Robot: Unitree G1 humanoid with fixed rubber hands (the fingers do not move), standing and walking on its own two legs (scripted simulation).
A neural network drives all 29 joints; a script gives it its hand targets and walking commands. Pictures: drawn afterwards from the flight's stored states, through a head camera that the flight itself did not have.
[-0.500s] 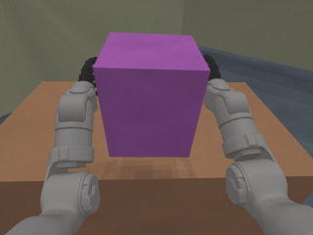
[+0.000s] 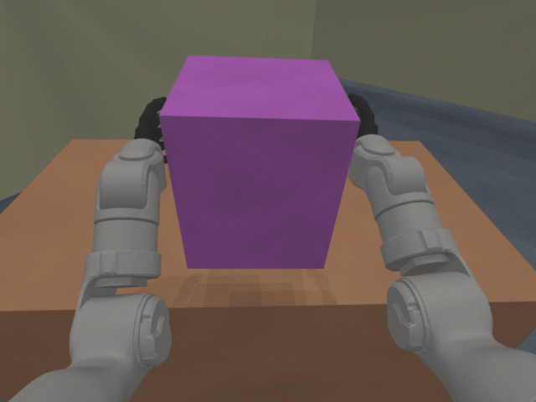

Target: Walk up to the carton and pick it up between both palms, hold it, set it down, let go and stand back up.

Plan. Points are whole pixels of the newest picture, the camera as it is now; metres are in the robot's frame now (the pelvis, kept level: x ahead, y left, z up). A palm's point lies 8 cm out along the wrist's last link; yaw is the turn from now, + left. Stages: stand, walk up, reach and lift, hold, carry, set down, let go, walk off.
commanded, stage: set down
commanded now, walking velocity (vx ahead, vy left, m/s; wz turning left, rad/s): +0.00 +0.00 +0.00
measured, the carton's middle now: (257, 164) +0.39 +0.01 +0.22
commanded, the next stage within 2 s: none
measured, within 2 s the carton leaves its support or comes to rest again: neither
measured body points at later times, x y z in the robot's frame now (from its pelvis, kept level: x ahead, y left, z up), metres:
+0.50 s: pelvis +0.00 +0.00 +0.00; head -0.04 +0.00 +0.45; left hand +0.42 +0.15 +0.23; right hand +0.42 -0.15 +0.23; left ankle +0.05 +0.13 -0.74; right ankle +0.05 -0.11 -0.74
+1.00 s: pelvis +0.02 +0.00 +0.01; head -0.01 +0.02 +0.45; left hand +0.43 +0.17 +0.19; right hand +0.43 -0.13 +0.20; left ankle +0.05 +0.13 -0.74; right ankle +0.05 -0.11 -0.74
